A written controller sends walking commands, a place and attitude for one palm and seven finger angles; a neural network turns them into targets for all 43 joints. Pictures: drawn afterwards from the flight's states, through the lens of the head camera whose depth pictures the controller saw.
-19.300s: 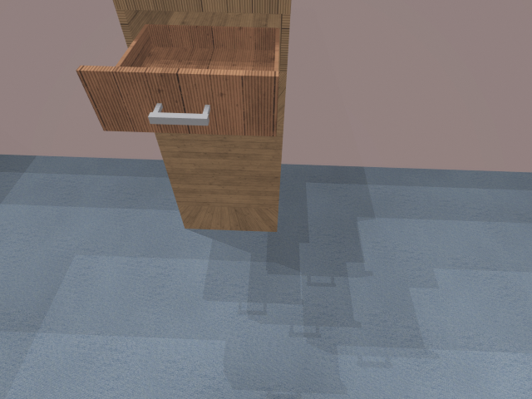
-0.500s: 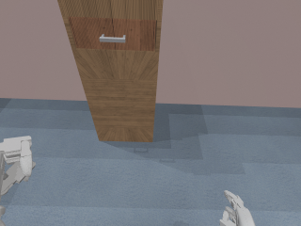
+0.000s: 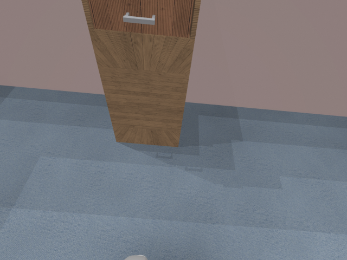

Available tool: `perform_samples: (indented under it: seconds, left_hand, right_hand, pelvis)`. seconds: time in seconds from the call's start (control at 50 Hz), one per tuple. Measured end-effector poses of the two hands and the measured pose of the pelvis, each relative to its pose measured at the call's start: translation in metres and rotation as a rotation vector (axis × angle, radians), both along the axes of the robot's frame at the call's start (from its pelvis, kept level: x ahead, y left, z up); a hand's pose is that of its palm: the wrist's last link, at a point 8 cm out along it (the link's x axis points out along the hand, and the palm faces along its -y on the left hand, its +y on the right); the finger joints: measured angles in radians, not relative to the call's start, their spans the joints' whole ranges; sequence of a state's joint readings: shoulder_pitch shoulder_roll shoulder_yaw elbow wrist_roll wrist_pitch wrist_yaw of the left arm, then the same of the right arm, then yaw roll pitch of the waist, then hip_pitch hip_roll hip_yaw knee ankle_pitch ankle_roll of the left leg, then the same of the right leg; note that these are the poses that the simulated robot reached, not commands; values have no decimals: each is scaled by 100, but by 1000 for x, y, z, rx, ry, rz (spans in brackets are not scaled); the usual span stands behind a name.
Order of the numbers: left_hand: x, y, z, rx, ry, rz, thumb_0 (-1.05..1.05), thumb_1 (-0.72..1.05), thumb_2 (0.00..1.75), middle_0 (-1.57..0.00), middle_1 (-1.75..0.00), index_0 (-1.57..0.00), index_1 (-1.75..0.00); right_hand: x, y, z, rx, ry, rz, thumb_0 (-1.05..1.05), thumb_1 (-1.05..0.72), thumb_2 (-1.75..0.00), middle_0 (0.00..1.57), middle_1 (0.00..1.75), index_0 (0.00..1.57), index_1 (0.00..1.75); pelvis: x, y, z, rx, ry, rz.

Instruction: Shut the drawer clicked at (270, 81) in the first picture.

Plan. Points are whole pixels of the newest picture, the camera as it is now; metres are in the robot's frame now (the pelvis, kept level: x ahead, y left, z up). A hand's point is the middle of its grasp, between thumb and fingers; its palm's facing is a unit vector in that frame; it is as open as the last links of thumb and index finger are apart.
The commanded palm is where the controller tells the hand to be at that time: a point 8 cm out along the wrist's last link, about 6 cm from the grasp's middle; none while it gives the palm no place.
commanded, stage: let the arm hang, fingers relaxed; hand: left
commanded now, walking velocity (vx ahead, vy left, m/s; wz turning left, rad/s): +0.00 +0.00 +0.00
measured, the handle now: (139, 18) +0.89 +0.18 +0.11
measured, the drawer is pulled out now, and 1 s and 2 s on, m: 0.00 0.00 0.00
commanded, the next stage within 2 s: look to check the result in 0.76 s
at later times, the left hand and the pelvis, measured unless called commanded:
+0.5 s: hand out of the picture +0.04 +0.21 -0.15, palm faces +0.01 -0.96 -0.28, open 7.2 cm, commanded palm none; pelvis +0.02 +0.00 +0.01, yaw +0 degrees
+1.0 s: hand out of the picture +0.08 +0.17 -0.15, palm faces +0.00 -0.97 -0.25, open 7.4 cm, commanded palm none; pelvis +0.05 -0.02 +0.02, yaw -1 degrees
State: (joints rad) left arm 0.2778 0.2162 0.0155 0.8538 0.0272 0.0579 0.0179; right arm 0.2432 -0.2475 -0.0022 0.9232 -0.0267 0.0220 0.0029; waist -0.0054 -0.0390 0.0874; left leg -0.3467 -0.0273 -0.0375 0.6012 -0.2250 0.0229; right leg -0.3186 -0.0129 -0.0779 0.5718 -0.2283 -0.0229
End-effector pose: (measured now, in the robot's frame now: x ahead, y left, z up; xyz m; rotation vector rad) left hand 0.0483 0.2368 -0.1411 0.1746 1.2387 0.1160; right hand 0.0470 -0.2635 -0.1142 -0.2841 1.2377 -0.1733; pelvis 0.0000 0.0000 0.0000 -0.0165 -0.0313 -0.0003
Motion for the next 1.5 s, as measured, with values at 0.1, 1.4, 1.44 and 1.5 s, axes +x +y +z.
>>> perform_samples:
  seconds: [0.1,1.4,1.44,1.5]
  left_hand:
    - [-41,15,2,25,112,47,2,90,89,-84,-102,-83,-103]
    - [31,-32,21,46,124,33,1,90,90,-20,-30,-20,-30]
    - [32,-33,21,44,122,33,1,90,90,-20,-30,-20,-30]
    - [33,-35,20,40,120,32,1,90,90,-20,-30,-20,-30]
  right_hand:
    - [-37,1,-3,5,138,-24,1,-91,-90,20,30,20,30]
    - [15,-6,-19,103,140,-82,0,-91,-90,20,30,20,30]
    - [14,-6,-19,103,144,-86,0,-91,-90,20,30,20,30]
    - [11,-6,-19,103,150,-90,0,-91,-90,20,30,20,30]
  pelvis:
    - [1,-2,5,-8,1,12]
    - [56,-34,18,17,-3,-21]
    - [57,-35,18,17,-3,-21]
    - [57,-36,18,18,-4,-22]
